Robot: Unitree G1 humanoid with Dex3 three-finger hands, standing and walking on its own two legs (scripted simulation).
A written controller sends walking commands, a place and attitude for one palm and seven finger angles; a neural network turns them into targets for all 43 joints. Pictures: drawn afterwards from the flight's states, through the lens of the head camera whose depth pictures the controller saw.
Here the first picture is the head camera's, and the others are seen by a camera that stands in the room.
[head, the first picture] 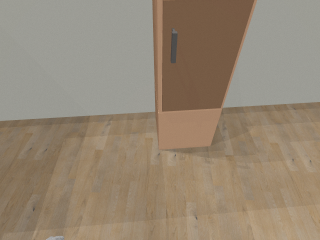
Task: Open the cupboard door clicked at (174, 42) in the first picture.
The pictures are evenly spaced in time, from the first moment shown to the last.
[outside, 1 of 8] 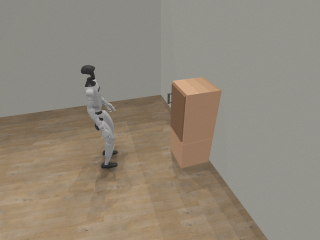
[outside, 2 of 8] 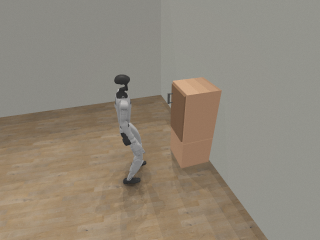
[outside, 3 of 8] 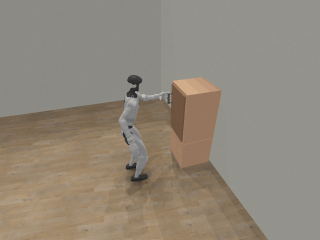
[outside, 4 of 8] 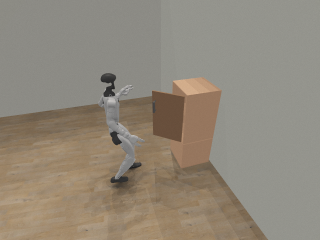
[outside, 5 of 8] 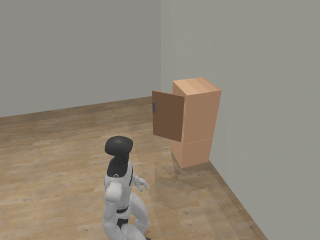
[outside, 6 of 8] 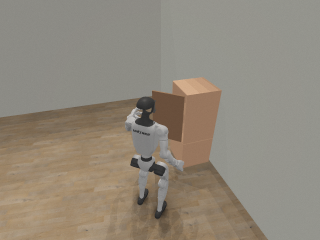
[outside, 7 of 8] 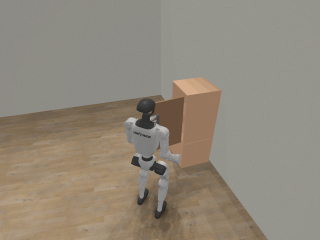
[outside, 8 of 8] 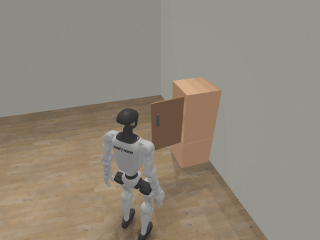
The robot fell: no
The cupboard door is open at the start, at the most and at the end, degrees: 0 98 98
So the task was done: yes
